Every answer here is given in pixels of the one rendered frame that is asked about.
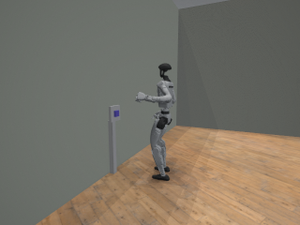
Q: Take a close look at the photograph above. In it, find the robot left hand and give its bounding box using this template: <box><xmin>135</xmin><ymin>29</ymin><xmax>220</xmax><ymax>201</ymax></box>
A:
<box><xmin>135</xmin><ymin>92</ymin><xmax>146</xmax><ymax>102</ymax></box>

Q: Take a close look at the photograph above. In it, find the robot right hand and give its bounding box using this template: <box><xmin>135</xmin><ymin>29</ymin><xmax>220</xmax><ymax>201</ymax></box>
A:
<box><xmin>152</xmin><ymin>111</ymin><xmax>161</xmax><ymax>121</ymax></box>

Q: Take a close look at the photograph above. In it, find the panel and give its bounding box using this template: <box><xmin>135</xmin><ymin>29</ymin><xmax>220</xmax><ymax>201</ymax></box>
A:
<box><xmin>108</xmin><ymin>105</ymin><xmax>121</xmax><ymax>174</ymax></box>

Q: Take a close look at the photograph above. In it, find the left robot thigh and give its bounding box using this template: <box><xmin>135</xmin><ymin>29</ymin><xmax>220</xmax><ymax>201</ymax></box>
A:
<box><xmin>150</xmin><ymin>118</ymin><xmax>166</xmax><ymax>153</ymax></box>

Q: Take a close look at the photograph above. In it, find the robot right upper arm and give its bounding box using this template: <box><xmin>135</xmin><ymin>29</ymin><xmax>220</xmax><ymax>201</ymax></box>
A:
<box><xmin>172</xmin><ymin>83</ymin><xmax>176</xmax><ymax>104</ymax></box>

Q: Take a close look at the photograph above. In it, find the robot left forearm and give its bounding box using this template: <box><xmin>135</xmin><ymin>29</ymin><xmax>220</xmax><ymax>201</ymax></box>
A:
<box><xmin>144</xmin><ymin>95</ymin><xmax>171</xmax><ymax>103</ymax></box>

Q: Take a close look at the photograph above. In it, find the button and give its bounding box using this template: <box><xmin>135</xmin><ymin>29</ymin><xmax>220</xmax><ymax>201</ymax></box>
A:
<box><xmin>113</xmin><ymin>110</ymin><xmax>119</xmax><ymax>117</ymax></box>

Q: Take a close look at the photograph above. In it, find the right robot foot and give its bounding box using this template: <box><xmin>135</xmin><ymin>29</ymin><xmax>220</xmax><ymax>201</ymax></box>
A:
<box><xmin>154</xmin><ymin>166</ymin><xmax>170</xmax><ymax>173</ymax></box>

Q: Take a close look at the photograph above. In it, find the robot left upper arm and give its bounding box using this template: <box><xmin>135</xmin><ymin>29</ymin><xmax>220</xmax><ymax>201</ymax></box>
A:
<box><xmin>157</xmin><ymin>81</ymin><xmax>172</xmax><ymax>103</ymax></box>

